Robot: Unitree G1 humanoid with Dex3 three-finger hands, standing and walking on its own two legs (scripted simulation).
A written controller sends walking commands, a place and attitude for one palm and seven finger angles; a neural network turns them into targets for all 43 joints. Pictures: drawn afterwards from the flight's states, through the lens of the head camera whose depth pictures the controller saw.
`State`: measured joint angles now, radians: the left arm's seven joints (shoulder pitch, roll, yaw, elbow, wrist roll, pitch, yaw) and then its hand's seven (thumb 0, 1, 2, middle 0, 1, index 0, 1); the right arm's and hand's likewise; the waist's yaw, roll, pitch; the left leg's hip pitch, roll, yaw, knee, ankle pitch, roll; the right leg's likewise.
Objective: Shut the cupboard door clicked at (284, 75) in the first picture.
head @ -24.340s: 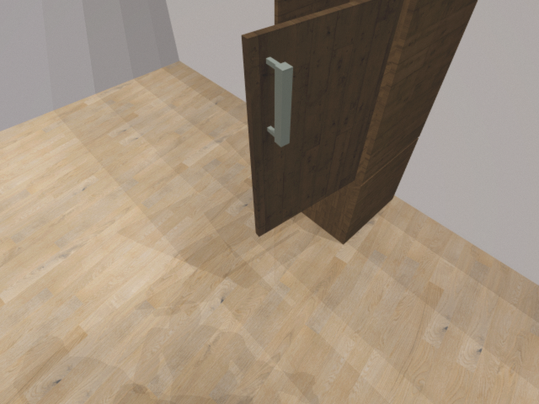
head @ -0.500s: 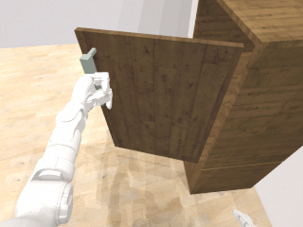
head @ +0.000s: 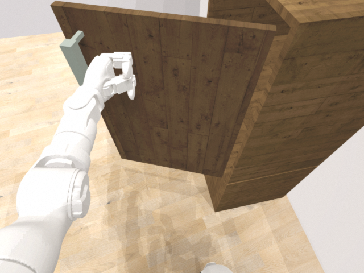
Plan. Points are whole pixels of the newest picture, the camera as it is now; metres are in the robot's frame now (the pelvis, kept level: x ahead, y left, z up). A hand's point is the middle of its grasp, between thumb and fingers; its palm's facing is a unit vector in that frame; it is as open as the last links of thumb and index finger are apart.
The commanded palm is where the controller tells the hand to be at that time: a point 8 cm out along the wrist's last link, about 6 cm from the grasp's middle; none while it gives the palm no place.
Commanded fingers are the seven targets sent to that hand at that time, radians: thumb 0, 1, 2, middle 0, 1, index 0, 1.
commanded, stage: push the door shut along its arc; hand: left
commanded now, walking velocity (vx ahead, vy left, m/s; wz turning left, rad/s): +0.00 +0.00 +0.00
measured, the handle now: (88, 72) +0.54 +0.16 +0.14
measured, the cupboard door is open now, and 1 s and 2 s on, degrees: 66 48 48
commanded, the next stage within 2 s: pull the fist back off the door in 0.60 s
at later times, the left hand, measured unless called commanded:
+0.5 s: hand (139, 69) +0.52 +0.05 +0.15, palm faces -0.44 -0.90 -0.02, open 3.1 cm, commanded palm +0.55 +0.09 +0.15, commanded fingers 0.00 0.90 0.90 -1.30 -1.50 -1.30 -1.50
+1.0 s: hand (157, 65) +0.55 +0.01 +0.13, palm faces +0.01 -1.00 -0.05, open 3.1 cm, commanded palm +0.51 +0.06 +0.15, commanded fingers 0.00 0.90 0.90 -1.30 -1.50 -1.30 -1.50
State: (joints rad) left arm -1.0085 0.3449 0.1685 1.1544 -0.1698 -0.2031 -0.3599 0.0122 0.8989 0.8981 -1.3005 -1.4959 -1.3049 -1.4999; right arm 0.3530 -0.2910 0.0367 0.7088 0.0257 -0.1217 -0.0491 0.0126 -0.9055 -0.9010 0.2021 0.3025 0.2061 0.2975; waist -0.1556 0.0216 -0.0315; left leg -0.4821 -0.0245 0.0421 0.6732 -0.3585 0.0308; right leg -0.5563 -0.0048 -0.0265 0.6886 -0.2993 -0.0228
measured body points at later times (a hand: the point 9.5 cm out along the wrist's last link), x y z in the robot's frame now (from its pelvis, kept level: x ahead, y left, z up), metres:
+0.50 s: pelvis +0.00 +0.00 -0.01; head +0.11 -0.01 +0.43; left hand +0.54 +0.10 +0.15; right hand -0.01 -0.28 -0.12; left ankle -0.02 +0.10 -0.72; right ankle +0.02 -0.10 -0.72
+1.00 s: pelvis +0.02 +0.00 -0.01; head +0.12 -0.02 +0.43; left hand +0.54 +0.06 +0.14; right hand +0.00 -0.23 -0.14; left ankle -0.02 +0.10 -0.72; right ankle +0.02 -0.10 -0.72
